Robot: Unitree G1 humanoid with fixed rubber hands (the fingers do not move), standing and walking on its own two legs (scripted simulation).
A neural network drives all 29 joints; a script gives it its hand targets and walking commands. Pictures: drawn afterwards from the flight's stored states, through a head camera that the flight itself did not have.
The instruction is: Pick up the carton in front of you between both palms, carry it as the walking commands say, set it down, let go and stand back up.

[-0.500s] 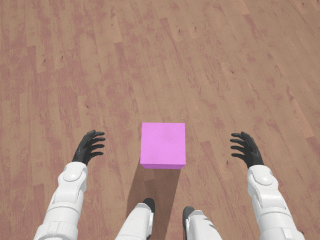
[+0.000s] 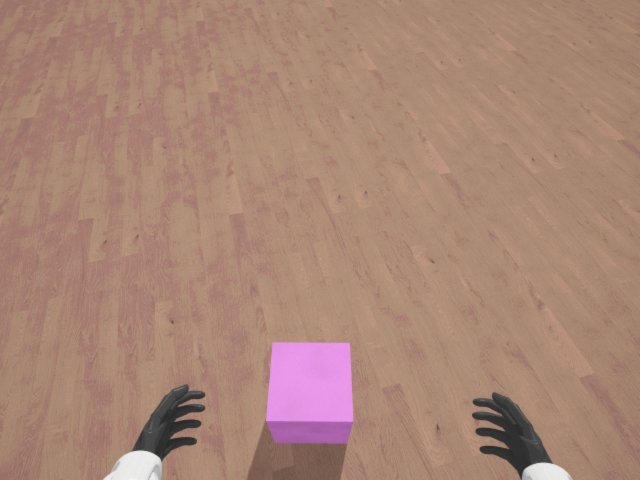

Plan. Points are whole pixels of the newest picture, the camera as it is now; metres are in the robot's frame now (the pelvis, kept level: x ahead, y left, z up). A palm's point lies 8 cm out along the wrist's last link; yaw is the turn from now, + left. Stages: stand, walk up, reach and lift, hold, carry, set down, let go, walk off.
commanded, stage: let go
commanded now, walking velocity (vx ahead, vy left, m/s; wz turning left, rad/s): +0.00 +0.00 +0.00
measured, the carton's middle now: (311, 394) +0.41 +0.05 -0.65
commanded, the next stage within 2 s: stand in 0.26 s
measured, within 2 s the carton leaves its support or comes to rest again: neither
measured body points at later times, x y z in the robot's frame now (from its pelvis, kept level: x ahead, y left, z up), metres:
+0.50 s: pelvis +0.01 +0.01 -0.01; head +0.02 +0.02 +0.44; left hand +0.17 +0.30 -0.10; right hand +0.15 -0.28 -0.09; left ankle +0.01 +0.13 -0.74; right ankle -0.03 -0.11 -0.74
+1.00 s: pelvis +0.02 +0.02 +0.00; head +0.02 +0.03 +0.45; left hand +0.15 +0.31 -0.11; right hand +0.14 -0.28 -0.10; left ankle +0.01 +0.13 -0.74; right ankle -0.03 -0.11 -0.74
